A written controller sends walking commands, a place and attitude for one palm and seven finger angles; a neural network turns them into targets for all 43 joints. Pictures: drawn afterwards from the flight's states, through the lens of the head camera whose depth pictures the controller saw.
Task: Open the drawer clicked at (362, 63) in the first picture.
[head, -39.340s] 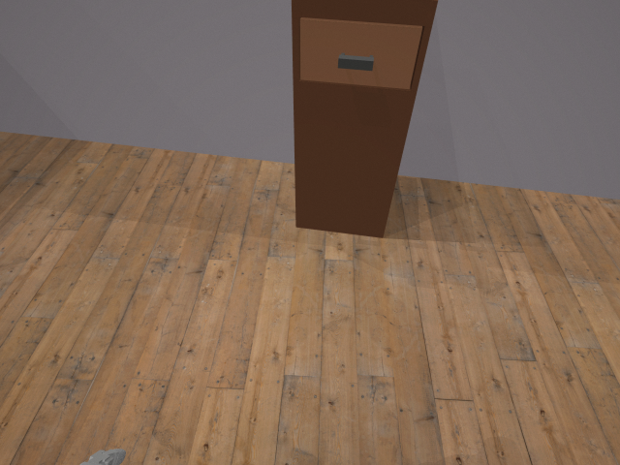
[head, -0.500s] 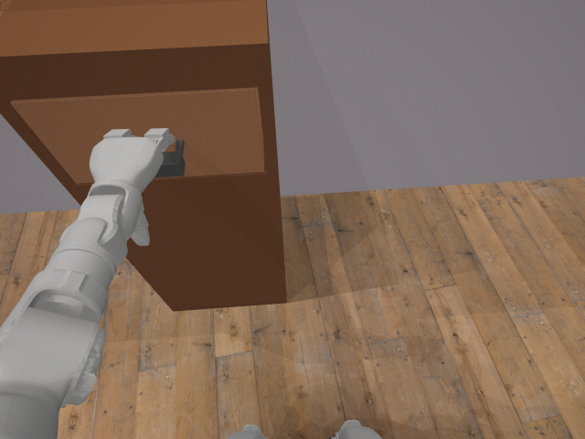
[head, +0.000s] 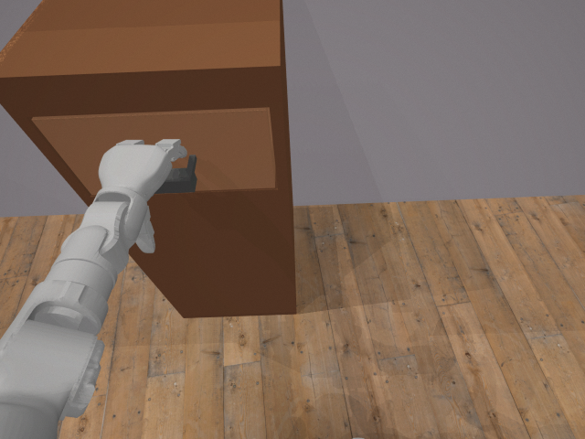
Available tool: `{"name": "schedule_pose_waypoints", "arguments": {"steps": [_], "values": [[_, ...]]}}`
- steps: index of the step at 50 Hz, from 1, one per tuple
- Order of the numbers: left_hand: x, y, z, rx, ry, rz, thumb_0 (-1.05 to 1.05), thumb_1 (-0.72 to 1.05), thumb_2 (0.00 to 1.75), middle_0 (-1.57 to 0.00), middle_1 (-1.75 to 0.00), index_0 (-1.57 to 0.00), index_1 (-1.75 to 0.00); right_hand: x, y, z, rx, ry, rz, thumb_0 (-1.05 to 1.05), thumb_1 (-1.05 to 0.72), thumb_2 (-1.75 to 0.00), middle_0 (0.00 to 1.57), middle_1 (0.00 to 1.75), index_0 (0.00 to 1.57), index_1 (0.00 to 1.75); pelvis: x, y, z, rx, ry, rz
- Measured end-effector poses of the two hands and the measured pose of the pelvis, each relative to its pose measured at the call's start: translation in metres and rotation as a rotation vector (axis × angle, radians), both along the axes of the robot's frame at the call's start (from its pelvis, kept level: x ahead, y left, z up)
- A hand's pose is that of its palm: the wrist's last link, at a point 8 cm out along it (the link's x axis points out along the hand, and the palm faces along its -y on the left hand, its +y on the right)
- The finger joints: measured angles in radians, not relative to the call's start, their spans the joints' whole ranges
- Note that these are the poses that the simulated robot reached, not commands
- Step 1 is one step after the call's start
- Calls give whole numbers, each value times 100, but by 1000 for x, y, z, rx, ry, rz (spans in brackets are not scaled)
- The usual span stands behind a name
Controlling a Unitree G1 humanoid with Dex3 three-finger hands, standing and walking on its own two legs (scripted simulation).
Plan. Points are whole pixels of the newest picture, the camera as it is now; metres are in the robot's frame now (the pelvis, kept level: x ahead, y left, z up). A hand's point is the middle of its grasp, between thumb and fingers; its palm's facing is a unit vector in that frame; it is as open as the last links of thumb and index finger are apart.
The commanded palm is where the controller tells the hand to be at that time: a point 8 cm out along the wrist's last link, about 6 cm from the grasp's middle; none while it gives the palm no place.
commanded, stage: open the thumb to release the handle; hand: left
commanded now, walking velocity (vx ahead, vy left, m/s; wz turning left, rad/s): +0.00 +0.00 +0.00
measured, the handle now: (164, 171) +0.51 +0.22 +0.04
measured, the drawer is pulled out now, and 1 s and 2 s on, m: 0.00 0.00 0.00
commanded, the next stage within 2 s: lift the hand off the handle in 0.58 s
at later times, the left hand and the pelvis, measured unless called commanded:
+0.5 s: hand (157, 207) +0.44 +0.22 +0.04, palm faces -0.03 +0.03 -1.00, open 15.5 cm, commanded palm +0.46 +0.23 +0.09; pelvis -0.05 +0.00 -0.02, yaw -1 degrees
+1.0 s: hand (155, 207) +0.44 +0.22 +0.04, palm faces -0.01 +0.03 -1.00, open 15.5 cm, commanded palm +0.48 +0.23 +0.10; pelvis -0.05 +0.01 -0.02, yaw -2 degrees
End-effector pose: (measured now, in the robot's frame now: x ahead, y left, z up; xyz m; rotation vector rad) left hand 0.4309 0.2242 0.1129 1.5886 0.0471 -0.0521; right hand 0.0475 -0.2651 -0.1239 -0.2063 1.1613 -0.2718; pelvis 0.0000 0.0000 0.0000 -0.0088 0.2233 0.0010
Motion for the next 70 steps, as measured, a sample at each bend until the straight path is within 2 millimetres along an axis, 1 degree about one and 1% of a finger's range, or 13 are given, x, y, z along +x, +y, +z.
{"name": "schedule_pose_waypoints", "arguments": {"steps": [6, 11, 15, 19, 27, 31, 34, 40, 53, 59, 70], "values": [[-5, -2, -9, 1, -45, 16, 0, -49, 30, -46, -46, -43, -45, 1, -2, -4, 11, 4, 16, 1, -91, -90, 20, 30, 21, 30, -9, -3, -5, -1, 23, 3], [-10, -4, -18, 1, -69, 32, 0, -49, 30, -39, -43, -37, -43, -9, -3, -7, 10, 8, 7, 1, -91, -90, 20, 30, 21, 30, -19, -5, -10, -1, 39, -2], [-13, -6, -22, 5, -71, 50, 0, -49, 30, -34, -40, -33, -42, -24, -4, -8, 3, 14, -11, 1, -91, -90, 20, 30, 21, 30, -29, -5, -13, -2, 42, -6], [-13, -8, -23, 10, -62, 63, 0, -49, 30, -31, -38, -31, -41, -45, -5, -10, -7, 30, -39, 1, -91, -90, 20, 30, 21, 30, -38, -5, -15, -1, 40, -14], [-13, -9, -20, 16, -33, 67, 0, -49, 30, -29, -37, -30, -40, -85, -3, -12, -21, 72, -85, 1, -91, -90, 20, 30, 21, 30, -48, -2, -17, 3, 37, -27], [-13, -7, -19, 16, -28, 58, 0, -49, 30, -28, -37, -30, -40, -96, -1, -13, -25, 88, -98, 1, -91, -90, 20, 30, 21, 30, -49, -1, -17, 3, 38, -31], [-13, -6, -20, 15, -30, 51, 0, -49, 30, -28, -38, -31, -39, -100, 0, -13, -28, 93, -100, 1, -91, -90, 20, 30, 21, 30, -50, 1, -18, 3, 40, -32], [-14, -5, -21, 14, -43, 39, 0, -49, 30, -28, -39, -31, -38, -94, 1, -13, -32, 82, -89, 1, -91, -90, 20, 30, 21, 30, -50, 3, -19, 2, 45, -31], [-13, -4, -21, 11, -52, 35, 0, -49, 30, -28, -41, -32, -37, -59, 5, -10, -36, 9, -56, 1, -91, -90, 20, 30, 21, 30, -46, 6, -18, -1, 43, -26], [-11, -4, -14, 8, -30, 31, 0, -49, 30, -32, -43, -35, -39, -50, 7, -8, -32, -7, -60, 1, -91, -90, 20, 30, 21, 30, -40, 6, -14, -1, 30, -27], [-4, -2, 0, 2, 3, 14, 0, -49, 30, -43, -46, -43, -43, -42, 9, -2, -21, 10, -64, 1, -91, -90, 20, 30, 21, 30, -24, 6, -4, -2, 2, -22]]}}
